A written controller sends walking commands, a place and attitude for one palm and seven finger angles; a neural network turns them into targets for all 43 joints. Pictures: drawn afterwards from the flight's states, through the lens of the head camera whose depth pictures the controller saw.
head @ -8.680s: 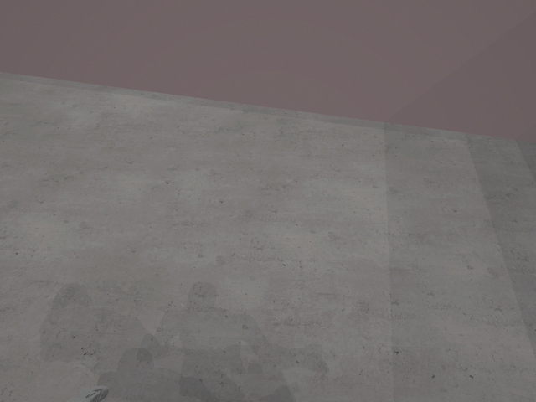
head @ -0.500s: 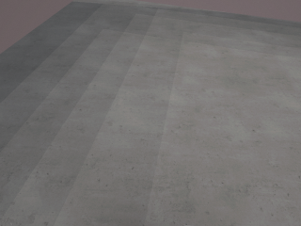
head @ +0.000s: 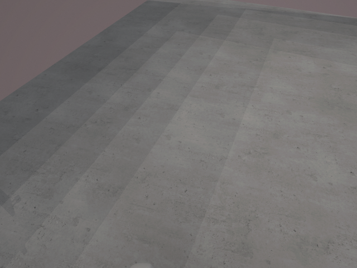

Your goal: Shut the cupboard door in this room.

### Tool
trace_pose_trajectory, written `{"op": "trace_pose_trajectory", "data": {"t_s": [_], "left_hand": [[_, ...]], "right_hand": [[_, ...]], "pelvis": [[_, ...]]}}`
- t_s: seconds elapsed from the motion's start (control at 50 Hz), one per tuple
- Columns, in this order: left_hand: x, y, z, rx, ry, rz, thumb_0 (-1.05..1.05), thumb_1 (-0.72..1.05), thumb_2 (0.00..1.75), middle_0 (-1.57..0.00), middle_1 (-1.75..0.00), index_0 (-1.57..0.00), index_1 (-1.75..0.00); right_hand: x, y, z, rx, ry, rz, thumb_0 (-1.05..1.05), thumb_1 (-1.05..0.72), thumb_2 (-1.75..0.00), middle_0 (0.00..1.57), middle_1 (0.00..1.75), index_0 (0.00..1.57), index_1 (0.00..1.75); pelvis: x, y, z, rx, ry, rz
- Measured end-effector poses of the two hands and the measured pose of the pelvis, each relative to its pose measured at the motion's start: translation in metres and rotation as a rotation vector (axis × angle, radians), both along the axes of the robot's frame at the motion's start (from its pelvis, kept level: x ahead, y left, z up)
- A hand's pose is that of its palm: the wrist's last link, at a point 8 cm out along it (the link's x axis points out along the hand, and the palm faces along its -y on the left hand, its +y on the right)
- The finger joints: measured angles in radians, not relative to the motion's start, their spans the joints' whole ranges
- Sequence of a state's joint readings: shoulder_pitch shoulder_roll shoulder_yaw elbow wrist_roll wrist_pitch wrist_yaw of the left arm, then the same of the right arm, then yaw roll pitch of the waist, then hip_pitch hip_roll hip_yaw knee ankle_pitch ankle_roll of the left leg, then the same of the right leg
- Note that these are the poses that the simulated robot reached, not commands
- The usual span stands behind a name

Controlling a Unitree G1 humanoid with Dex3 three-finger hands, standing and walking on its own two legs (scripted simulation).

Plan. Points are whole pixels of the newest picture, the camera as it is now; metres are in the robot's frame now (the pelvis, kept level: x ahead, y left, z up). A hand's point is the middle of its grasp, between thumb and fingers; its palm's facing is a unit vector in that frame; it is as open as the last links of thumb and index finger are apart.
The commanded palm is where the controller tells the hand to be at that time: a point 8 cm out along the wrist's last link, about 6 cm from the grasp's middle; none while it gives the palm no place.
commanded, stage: turn or walk to find it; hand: left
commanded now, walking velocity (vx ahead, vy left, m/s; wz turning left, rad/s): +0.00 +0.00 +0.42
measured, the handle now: out of the picture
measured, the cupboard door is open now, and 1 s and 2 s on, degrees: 83 83 83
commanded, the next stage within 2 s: stand and wait in 0.84 s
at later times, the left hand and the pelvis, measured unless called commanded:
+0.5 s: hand out of the picture +0.03 +0.25 -0.16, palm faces +0.21 -0.94 -0.26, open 7.4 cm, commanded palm none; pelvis -0.02 +0.03 +0.00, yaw +11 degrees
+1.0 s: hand out of the picture -0.10 +0.24 -0.19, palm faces +0.43 -0.87 -0.23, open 7.4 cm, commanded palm none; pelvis -0.04 +0.04 -0.02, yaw +24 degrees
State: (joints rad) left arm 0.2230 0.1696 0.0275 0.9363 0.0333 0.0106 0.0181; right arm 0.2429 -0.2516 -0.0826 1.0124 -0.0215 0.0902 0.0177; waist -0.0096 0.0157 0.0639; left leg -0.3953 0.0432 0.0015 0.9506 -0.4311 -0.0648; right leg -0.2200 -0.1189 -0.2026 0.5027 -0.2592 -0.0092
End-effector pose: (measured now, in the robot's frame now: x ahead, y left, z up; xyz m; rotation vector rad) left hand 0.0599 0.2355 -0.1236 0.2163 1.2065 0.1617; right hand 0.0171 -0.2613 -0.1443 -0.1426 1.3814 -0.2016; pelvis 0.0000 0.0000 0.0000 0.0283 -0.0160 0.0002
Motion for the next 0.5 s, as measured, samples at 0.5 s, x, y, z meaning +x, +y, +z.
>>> {"op": "trace_pose_trajectory", "data": {"t_s": [0.5], "left_hand": [[-0.048,0.063,-0.003,0.012,-0.016,0.202,0.01,0.91,0.90,-0.20,-0.30,-0.20,-0.30]], "right_hand": [[0.074,0.073,0.008,0.020,-0.157,0.251,0.01,-0.90,-0.90,0.20,0.30,0.20,0.30]], "pelvis": [[-0.020,0.034,-0.002,-0.032,0.017,0.195]]}}
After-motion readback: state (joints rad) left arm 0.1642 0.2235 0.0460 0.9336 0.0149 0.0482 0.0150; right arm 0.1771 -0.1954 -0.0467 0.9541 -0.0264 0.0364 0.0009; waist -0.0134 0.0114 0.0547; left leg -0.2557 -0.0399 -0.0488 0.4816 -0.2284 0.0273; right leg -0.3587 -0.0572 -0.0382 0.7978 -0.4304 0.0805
